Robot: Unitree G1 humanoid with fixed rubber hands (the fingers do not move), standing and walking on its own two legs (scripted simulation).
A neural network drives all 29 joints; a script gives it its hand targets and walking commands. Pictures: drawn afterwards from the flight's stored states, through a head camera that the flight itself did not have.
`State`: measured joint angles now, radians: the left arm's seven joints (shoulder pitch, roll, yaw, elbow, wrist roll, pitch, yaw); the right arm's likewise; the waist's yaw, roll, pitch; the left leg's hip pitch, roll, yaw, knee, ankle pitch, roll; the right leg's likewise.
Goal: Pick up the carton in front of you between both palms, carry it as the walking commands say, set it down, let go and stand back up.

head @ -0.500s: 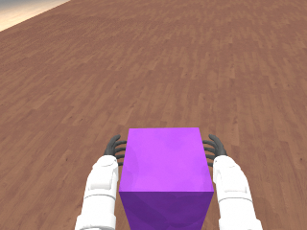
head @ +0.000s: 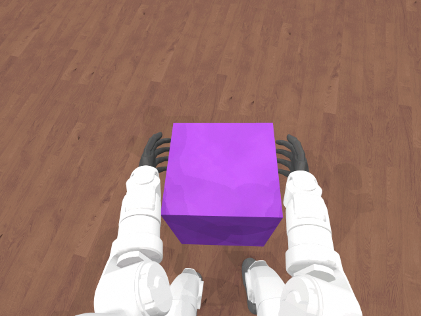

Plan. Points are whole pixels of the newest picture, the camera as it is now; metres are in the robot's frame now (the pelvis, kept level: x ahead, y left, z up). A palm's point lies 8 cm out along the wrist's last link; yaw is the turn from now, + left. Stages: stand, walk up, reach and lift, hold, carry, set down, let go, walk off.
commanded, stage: set down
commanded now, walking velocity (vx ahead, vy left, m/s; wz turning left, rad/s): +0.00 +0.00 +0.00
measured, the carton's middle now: (222, 190) +0.36 +0.00 -0.14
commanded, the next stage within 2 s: none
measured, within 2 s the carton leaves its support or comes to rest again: neither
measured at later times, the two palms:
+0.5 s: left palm (173, 170) +0.43 +0.14 -0.20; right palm (284, 177) +0.41 -0.16 -0.20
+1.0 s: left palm (188, 175) +0.47 +0.12 -0.36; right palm (278, 185) +0.43 -0.18 -0.37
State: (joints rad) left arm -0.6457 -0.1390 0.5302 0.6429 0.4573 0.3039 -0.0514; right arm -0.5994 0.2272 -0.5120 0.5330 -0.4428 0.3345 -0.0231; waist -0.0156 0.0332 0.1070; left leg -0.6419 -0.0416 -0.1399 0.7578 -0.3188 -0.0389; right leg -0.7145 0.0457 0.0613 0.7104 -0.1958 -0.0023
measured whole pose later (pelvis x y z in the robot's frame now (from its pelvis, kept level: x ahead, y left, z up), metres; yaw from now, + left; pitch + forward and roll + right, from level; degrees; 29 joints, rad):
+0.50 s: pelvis +0.00 +0.03 -0.12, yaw +1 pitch +42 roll +1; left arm -0.78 -0.10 0.42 0.63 0.24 0.26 0.06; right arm -0.74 0.11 -0.50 0.54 -0.29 0.27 -0.01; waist -0.05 0.04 -0.22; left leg -1.57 -0.12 -0.09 1.33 -0.50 -0.03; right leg -1.64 0.05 0.12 1.27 -0.36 0.06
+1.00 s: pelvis -0.04 +0.01 -0.25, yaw +3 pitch +47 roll +3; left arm -1.14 0.06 0.37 0.81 0.15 0.25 0.10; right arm -1.04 0.00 -0.48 0.63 -0.21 0.28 -0.08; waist -0.07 0.04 -0.08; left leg -2.02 -0.16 -0.08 1.79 -0.59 -0.08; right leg -2.12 0.10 0.13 1.73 -0.43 0.07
